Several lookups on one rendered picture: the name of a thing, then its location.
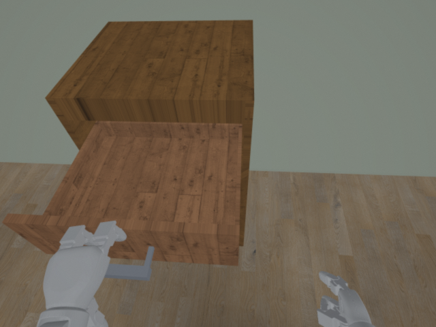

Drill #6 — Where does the cabinet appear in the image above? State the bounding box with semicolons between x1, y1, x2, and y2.
45;20;254;246

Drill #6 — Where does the left robot forearm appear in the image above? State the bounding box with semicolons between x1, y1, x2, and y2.
36;307;89;327

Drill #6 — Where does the drawer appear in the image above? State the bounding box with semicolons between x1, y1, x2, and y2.
2;121;243;266

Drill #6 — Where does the handle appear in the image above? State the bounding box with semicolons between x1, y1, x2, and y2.
104;246;155;281

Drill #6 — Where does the robot left hand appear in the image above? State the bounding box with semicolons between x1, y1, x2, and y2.
43;221;127;327

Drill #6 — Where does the robot right hand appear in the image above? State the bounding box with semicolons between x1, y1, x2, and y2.
317;271;372;327

